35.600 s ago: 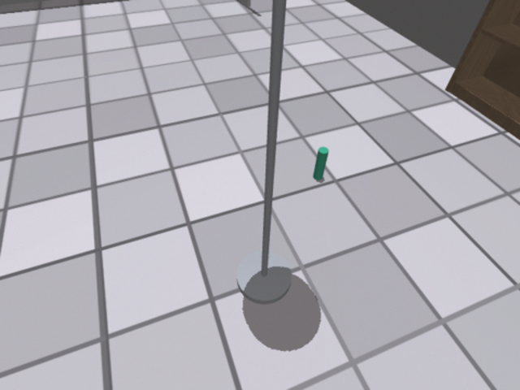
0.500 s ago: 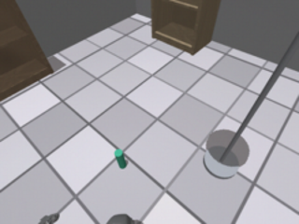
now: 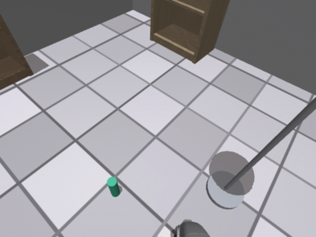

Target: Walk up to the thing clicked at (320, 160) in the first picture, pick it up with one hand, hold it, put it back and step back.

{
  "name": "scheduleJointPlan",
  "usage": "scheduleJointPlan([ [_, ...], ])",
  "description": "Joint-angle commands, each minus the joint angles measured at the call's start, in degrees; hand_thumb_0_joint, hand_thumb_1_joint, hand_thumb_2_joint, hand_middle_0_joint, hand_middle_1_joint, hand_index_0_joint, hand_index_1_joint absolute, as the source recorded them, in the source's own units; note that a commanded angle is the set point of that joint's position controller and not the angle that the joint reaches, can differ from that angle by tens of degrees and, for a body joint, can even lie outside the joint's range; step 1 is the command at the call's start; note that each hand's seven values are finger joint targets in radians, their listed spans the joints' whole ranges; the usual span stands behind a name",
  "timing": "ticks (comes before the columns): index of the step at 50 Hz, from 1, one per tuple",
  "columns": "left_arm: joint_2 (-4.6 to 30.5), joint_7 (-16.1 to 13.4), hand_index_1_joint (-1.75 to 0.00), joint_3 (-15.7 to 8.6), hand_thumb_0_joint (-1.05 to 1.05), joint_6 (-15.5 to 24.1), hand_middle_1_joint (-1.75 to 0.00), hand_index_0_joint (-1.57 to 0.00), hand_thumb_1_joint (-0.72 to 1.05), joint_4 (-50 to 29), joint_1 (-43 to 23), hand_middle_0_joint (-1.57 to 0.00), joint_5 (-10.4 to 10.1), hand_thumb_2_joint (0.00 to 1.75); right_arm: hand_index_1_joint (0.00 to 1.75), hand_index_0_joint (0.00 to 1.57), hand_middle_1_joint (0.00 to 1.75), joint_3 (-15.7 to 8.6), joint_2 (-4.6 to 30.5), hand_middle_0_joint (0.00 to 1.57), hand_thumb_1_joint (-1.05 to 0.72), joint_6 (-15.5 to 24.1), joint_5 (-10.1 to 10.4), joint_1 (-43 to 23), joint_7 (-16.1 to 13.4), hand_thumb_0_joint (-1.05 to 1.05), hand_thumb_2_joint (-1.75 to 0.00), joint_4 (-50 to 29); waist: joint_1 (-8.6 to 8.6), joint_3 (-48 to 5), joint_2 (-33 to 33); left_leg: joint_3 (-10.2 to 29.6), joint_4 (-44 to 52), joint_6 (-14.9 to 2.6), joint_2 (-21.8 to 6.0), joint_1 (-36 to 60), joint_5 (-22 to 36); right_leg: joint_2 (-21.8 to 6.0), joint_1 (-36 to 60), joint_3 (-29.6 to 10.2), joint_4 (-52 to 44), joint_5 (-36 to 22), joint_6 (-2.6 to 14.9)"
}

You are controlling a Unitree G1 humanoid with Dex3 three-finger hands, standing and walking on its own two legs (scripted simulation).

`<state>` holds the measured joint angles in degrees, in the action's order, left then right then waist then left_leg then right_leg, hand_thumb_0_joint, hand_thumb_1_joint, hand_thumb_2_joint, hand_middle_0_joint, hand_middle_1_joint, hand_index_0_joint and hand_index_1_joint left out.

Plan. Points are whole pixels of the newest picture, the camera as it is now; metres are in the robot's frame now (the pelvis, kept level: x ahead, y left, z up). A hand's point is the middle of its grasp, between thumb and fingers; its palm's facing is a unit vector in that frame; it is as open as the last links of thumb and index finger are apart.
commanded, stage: walk up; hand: left
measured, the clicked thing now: (113, 187) +0.45 +0.21 -0.67
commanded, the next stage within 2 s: stand in 1.86 s
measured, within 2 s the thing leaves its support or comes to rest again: neither
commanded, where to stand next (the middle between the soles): +0.09 -0.01 m, yaw +2 degrees
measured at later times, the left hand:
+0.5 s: hand out of the picture +0.11 +0.26 -0.16, palm faces +0.02 -0.94 -0.34, open 7.4 cm
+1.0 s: hand (65, 230) +0.16 +0.24 -0.13, palm faces +0.03 -0.94 -0.34, open 7.4 cm
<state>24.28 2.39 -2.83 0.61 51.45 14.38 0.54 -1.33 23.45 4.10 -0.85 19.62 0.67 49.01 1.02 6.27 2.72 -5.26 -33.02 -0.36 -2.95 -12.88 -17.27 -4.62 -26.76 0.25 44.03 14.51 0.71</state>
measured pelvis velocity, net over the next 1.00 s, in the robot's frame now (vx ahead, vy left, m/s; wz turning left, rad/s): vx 0.08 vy -0.01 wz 0.04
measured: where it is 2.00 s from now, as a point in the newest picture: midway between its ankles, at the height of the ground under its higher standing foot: outside the picture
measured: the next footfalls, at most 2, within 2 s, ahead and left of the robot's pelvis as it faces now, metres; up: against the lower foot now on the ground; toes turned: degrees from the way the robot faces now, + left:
right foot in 0.06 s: +0.14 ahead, -0.15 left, +0.00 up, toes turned +1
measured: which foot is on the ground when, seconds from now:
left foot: down 0.00-1.00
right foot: up 0.00-0.04, down 0.06-1.00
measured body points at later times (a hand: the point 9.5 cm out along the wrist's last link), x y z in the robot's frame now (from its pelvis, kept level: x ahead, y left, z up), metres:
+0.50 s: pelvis +0.05 +0.00 +0.00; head +0.06 +0.01 +0.45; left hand +0.11 +0.31 -0.13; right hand +0.12 -0.31 -0.12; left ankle +0.07 +0.11 -0.73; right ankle +0.10 -0.15 -0.73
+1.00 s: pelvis +0.08 -0.01 +0.02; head +0.09 -0.02 +0.47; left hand +0.16 +0.29 -0.11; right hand +0.21 -0.31 -0.11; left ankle +0.07 +0.11 -0.73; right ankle +0.10 -0.15 -0.73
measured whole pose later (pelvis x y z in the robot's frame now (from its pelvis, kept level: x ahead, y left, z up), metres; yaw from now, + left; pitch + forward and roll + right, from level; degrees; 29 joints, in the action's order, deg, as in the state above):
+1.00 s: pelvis +0.08 -0.01 +0.02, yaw +2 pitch -2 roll +0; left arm 19.4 0.5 0.2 1.2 66.8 3.4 0.4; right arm -0.1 20.8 0.7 -0.3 2.3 0.7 65.5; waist -0.8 2.3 -1.0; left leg -1.7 -19.2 0.7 -1.3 -5.6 -11.5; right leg -2.1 -7.8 1.5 19.5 9.6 -1.3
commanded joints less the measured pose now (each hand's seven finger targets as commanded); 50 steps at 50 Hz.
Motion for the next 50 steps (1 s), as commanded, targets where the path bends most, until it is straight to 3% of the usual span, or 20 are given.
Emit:
scheduleJointPlan([
  [1, 7.5, -1.8, -0.30, -2.1, 0.00, 1.6, -0.30, -0.20, 0.90, -0.9, 2.1, -0.20, -0.5, 0.90, 0.30, 0.20, 0.30, -3.8, 13.6, 0.20, -0.90, -0.4, 1.6, -3.6, -1.4, 0.00, -0.90, -3.1, -2.21, -8.3, -10.2, 4.6, -1.8, -7.32, -8.1, -3.5, 29.6, 4.1, 14.2, 4.4, -10.8, -8.8, 1.51],
  [2, 8.6, -2.2, -0.30, -2.4, 0.00, 2.0, -0.30, -0.20, 0.90, -0.3, 2.9, -0.20, -0.1, 0.90, 0.30, 0.20, 0.30, -3.1, 11.8, 0.20, -0.90, -0.8, 1.9, -3.9, -1.5, 0.00, -0.90, -3.0, -3.08, -8.9, -6.8, 4.3, -5.9, -5.46, -6.6, -4.7, 23.5, 3.1, 17.6, 2.1, -15.1, -12.7, 2.32],
  [3, 12.6, -2.1, -0.30, -3.9, 0.00, 2.8, -0.30, -0.20, 0.90, -0.9, 6.8, -0.20, 0.4, 0.90, 0.30, 0.20, 0.30, -2.3, 9.1, 0.20, -0.90, -0.6, 1.8, -0.6, -1.1, 0.00, -0.90, -3.7, -3.90, -13.4, 4.0, 2.5, -15.5, -4.65, -3.4, -8.4, 6.7, -3.9, 23.9, -8.3, -18.5, -7.7, 3.93],
  [4, 16.6, -2.1, -0.30, -4.4, 0.00, 3.2, -0.30, -0.20, 0.90, -2.0, 4.3, -0.20, 0.5, 0.90, 0.30, 0.20, 0.30, -1.1, 6.6, 0.20, -0.90, -1.1, 1.6, 1.1, -1.0, 0.00, -0.90, -3.6, -2.25, -11.5, 10.9, 2.0, -22.5, -2.12, 2.3, -16.7, -14.6, -16.0, 23.5, -26.5, -24.7, -1.6, 10.40],
  [5, 18.8, -2.0, -0.30, -4.9, 0.00, 2.9, -0.30, -0.20, 0.90, -2.0, 3.0, -0.20, 0.3, 0.90, 0.30, 0.20, 0.30, -3.0, 11.5, 0.20, -0.90, -1.8, 1.1, -1.2, -1.8, 0.00, -0.90, -2.2, -4.05, -9.4, 10.2, 5.1, -27.1, -2.16, 1.0, -18.1, -20.7, -19.2, 20.3, -31.0, -25.4, 4.2, 16.38],
  [6, 16.8, -2.2, -0.30, -4.4, 0.00, 2.7, -0.30, -0.20, 0.90, -2.3, 2.1, -0.20, 0.0, 0.90, 0.30, 0.20, 0.30, -3.2, 12.7, 0.20, -0.90, -2.0, 1.1, -2.1, -1.9, 0.00, -0.90, -1.2, -3.96, -6.6, 7.2, 7.3, -27.8, -1.54, -0.1, -19.5, -19.1, -17.6, 18.3, -28.0, -25.3, 5.0, 16.54],
  [8, 14.9, -2.6, -0.30, -3.3, 0.00, 2.5, -0.30, -0.20, 0.90, -2.6, -1.1, -0.20, 0.3, 0.90, 0.30, 0.20, 0.30, -3.2, 12.4, 0.20, -0.90, -1.8, 1.4, -1.1, -1.5, 0.00, -0.90, 1.0, -2.21, -4.6, 7.3, 6.8, -23.2, -1.29, -1.6, -18.1, -14.6, -12.6, 14.8, -19.3, -24.2, 5.1, 13.32],
  [11, 13.3, -2.4, -0.30, -2.7, 0.00, 2.3, -0.30, -0.20, 0.90, -2.9, -3.4, -0.20, 0.8, 0.90, 0.30, 0.20, 0.30, -2.9, 10.4, 0.20, -0.90, -1.6, 0.5, 0.2, -0.8, 0.00, -0.90, 3.7, -1.67, -6.5, 9.1, 4.1, -12.7, -0.80, 0.2, -9.3, -9.4, -9.5, 10.0, -12.3, -22.2, -1.0, 11.17],
  [12, 12.9, -2.3, -0.30, -2.6, 0.00, 2.1, -0.30, -0.20, 0.90, -2.7, -4.6, -0.20, 0.8, 0.90, 0.30, 0.20, 0.30, -2.9, 9.9, 0.20, -0.90, -1.5, 0.5, -0.4, -0.7, 0.00, -0.90, 4.3, -1.41, -6.9, 8.7, 3.3, -9.4, -0.77, 0.9, -6.8, -8.0, -8.9, 8.8, -10.5, -21.2, -0.6, 10.56],
  [14, 11.7, -2.1, -0.30, -1.9, 0.00, 1.3, -0.30, -0.20, 0.90, -2.7, -8.1, -0.20, 0.0, 0.90, 0.30, 0.20, 0.30, -3.1, 9.5, 0.20, -0.90, -1.2, 0.2, 1.3, -0.9, 0.00, -0.90, 6.3, 1.05, -7.1, 6.0, 1.6, 0.9, -0.85, 2.3, 1.9, 0.9, -7.9, 2.4, -7.6, -16.8, 5.4, 8.42],
  [15, 9.2, -2.0, -0.30, -1.0, 0.00, 0.9, -0.30, -0.20, 0.90, -2.5, -7.9, -0.20, -0.4, 0.90, 0.30, 0.20, 0.30, -3.4, 10.7, 0.20, -0.90, -1.0, -0.4, 0.8, -1.1, 0.00, -0.90, 6.7, 1.28, -6.8, 1.7, 4.4, 4.8, -1.40, 1.2, 4.8, 2.9, -6.5, -1.3, -6.4, -14.4, 8.3, 5.90],
  [16, 5.8, -1.9, -0.30, 0.0, 0.00, 0.6, -0.30, -0.20, 0.90, -2.4, -7.5, -0.20, -0.8, 0.90, 0.30, 0.20, 0.30, -3.9, 13.4, 0.20, -0.90, -0.6, -1.0, -2.1, -1.3, 0.00, -0.90, 5.9, 0.17, -6.0, -7.0, 18.1, 12.2, -3.40, -6.8, 2.6, -4.5, -2.0, -3.7, -3.2, -9.5, 12.3, 2.68],
  [17, 7.5, -2.3, -0.30, -0.4, 0.00, 0.2, -0.30, -0.20, 0.90, -1.0, -7.0, -0.20, -1.1, 0.90, 0.30, 0.20, 0.30, -4.0, 16.8, 0.20, -0.90, -0.6, -0.2, -7.4, -1.1, 0.00, -0.90, 4.4, -1.21, -3.7, -10.9, 29.8, 19.3, -8.51, -15.6, -7.0, -17.5, 3.1, 1.3, 0.6, -3.8, 14.5, 1.02],
  [18, 9.9, -2.4, -0.30, -1.2, 0.00, 0.1, -0.30, -0.20, 0.90, 0.7, -6.2, -0.20, -0.5, 0.90, 0.30, 0.20, 0.30, -3.8, 16.6, 0.20, -0.90, -0.7, -0.1, -11.0, -0.9, 0.00, -0.90, 3.8, -2.15, -1.4, -8.0, 28.6, 18.7, -10.40, -15.7, -12.1, -18.5, 1.5, 6.4, -1.2, -1.3, 13.7, 0.78],
  [19, 8.7, -2.1, -0.30, -0.9, 0.00, 0.4, -0.30, -0.20, 0.90, 1.6, -5.7, -0.20, -0.6, 0.90, 0.30, 0.20, 0.30, -2.8, 14.2, 0.20, -0.90, -0.7, -0.1, -13.2, -0.9, 0.00, -0.90, 3.9, -3.49, -1.0, -5.9, 22.5, 16.5, -8.49, -12.1, -11.7, -13.8, 1.8, 8.3, -1.0, -5.6, 10.6, 0.95],
  [21, 8.3, -2.2, -0.30, -0.6, 0.00, 1.3, -0.30, -0.20, 0.90, 4.2, -4.7, -0.20, -0.8, 0.90, 0.30, 0.20, 0.30, -1.7, 12.0, 0.20, -0.90, -0.7, 0.2, -13.5, -0.7, 0.00, -0.90, 5.2, -3.77, -4.0, -8.4, 14.7, 11.1, -3.98, -7.4, -9.2, 0.7, 1.0, 15.5, -1.9, -14.5, -1.0, 1.11],
  [23, 9.5, -2.4, -0.30, -0.5, 0.00, 1.7, -0.30, -0.20, 0.90, 5.4, -5.7, -0.20, -0.7, 0.90, 0.30, 0.20, 0.30, -1.3, 11.1, 0.20, -0.90, -1.0, 0.6, -12.8, -0.5, 0.00, -0.90, 6.4, -2.58, -6.9, -8.1, 12.3, 10.3, -2.61, -5.4, -6.4, 0.5, -0.2, 16.9, -4.1, -16.7, -3.2, 1.55],
  [26, 9.3, -2.2, -0.30, 0.5, 0.00, 1.6, -0.30, -0.20, 0.90, 6.2, -9.4, -0.20, -0.8, 0.90, 0.30, 0.20, 0.30, -1.2, 11.0, 0.20, -0.90, -1.4, 0.4, -13.5, -0.6, 0.00, -0.90, 7.9, -1.53, -4.8, -6.8, 12.4, 13.1, -2.18, -4.9, -4.3, -3.3, -0.6, 14.6, -4.3, -19.0, -0.3, 1.31],
  [32, 9.3, -2.5, -0.30, 1.1, 0.00, 1.9, -0.30, -0.20, 0.90, 9.4, -10.1, -0.20, -1.1, 0.90, 0.30, 0.20, 0.30, -1.1, 10.5, 0.20, -0.90, -1.4, 1.0, -15.3, -0.8, 0.00, -0.90, 10.5, -1.18, -9.2, -3.5, 9.6, 11.7, -1.71, -4.5, 4.3, 13.9, -2.7, 17.5, -4.4, -21.7, -15.0, 0.82],
  [50, 7.8, -2.9, -0.30, 0.6, 0.00, 1.7, -0.30, -0.20, 0.90, 13.0, -13.2, -0.20, -0.2, 0.90, 0.30, 0.20, 0.30, -1.4, 9.1, 0.20, -0.90, -2.2, 0.8, -19.8, -0.8, 0.00, -0.90, 13.9, -1.17, -9.6, -1.9, 7.9, 16.9, -0.72, -5.1, 9.4, 16.9, -3.4, 21.0, -3.5, -27.4, -15.7, -0.29],
])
